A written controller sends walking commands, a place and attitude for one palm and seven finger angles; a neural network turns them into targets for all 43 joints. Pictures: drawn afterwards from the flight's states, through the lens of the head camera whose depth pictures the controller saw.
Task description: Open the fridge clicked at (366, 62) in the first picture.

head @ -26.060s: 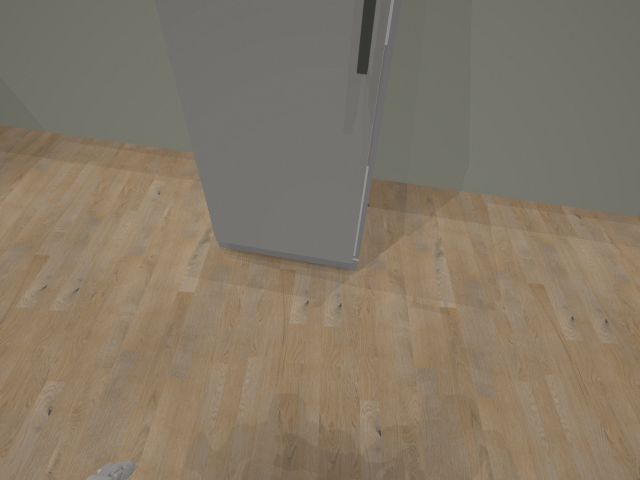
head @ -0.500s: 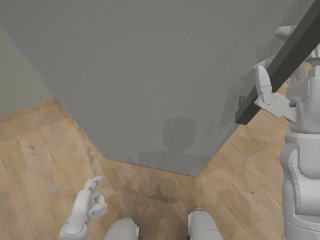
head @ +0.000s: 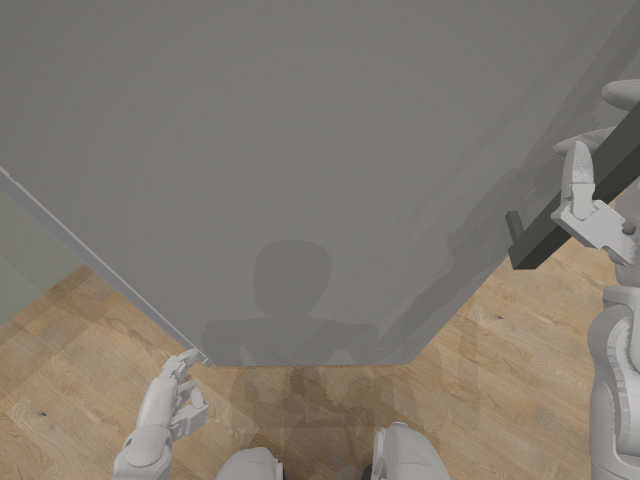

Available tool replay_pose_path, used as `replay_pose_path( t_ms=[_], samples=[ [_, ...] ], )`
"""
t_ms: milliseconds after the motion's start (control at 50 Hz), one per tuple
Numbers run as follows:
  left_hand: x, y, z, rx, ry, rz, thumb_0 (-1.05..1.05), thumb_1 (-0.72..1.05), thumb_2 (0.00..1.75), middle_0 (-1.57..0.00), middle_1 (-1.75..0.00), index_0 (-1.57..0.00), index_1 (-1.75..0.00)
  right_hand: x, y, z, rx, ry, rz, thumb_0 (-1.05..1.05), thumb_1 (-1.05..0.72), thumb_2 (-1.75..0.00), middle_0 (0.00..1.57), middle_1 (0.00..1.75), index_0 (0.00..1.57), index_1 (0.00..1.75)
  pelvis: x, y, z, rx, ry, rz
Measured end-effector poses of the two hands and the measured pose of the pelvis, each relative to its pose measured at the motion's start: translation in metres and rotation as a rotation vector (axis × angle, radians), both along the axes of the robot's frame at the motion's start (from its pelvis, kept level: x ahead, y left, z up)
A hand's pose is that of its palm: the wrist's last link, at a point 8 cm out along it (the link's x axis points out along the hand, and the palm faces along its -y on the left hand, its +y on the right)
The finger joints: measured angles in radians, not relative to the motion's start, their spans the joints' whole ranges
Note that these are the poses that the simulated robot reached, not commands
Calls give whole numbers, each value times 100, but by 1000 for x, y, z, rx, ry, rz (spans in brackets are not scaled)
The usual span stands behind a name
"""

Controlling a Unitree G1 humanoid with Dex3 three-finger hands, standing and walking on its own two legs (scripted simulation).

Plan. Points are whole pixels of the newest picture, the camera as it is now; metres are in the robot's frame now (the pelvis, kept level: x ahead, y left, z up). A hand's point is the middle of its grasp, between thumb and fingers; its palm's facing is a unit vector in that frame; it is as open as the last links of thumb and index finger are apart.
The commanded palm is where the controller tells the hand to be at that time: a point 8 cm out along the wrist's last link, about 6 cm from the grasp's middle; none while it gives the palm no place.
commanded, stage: walk backward, drawing the door open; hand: right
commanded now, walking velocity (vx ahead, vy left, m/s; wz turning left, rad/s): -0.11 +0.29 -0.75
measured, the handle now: (625, 118) +0.37 -0.17 +0.26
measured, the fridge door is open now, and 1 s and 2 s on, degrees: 48 62 60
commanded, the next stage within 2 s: stop walking and hold the door back in 0.44 s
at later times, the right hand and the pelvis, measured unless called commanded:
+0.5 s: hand (588, 306) +0.24 -0.14 +0.22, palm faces +0.60 +0.77 -0.22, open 6.9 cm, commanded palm +0.18 -0.17 +0.22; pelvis -0.01 +0.15 +0.00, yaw -15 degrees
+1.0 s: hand (591, 335) +0.22 -0.13 +0.23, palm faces +0.62 +0.77 -0.18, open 5.9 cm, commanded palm +0.18 -0.18 +0.20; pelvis -0.06 +0.21 +0.00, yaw -25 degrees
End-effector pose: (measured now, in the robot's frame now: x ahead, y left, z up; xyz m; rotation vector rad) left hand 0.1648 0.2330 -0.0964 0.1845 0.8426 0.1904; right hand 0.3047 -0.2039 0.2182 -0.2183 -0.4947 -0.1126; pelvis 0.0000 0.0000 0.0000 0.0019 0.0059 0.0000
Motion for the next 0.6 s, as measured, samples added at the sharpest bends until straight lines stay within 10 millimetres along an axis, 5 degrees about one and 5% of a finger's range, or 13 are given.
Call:
replay_pose_path(
  t_ms=[100, 280, 400, 600],
  samples=[
    [13, 19, 2, 65, -20, -68, 1, 90, 90, -20, -30, -20, -30, -19, 0, -2, 2, -53, -26, -12, -60, -85, 48, 143, 21, 128, -1, 19, -11, 11, 26, -66],
    [26, 30, 15, -44, -22, -239, 1, 90, 90, -20, -30, -20, -30, -55, 12, 2, -4, 31, -223, -11, -61, -84, 48, 143, 21, 127, -10, 86, 12, 60, -10, -162],
    [48, 63, 2, -89, -93, -324, 1, 90, 90, -20, -30, -20, -30, -83, 24, 3, -32, 26, -426, -13, -60, -82, 46, 141, 21, 126, -3, 138, -7, 21, -14, -196],
    [55, 123, 25, 91, -41, -345, 1, 90, 90, -20, -30, -20, -30, -133, 35, 2, -28, -4, -504, -14, -58, -81, 46, 142, 25, 129, -10, 163, 4, -1, 4, -346]
  ],
)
